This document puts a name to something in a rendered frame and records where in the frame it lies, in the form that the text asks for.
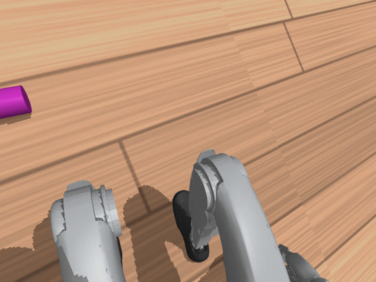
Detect right robot hand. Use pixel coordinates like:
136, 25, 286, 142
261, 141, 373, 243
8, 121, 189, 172
278, 244, 321, 282

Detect right robot foot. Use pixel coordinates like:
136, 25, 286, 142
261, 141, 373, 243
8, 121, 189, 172
173, 190, 209, 263

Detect bottle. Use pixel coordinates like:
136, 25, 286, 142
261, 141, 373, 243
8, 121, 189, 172
0, 85, 32, 119

